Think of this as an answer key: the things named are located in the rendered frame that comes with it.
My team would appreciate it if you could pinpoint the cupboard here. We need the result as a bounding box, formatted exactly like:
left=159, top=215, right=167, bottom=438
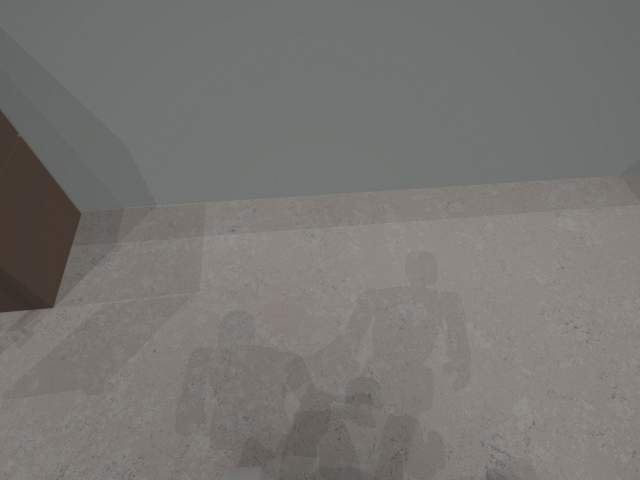
left=0, top=110, right=81, bottom=313

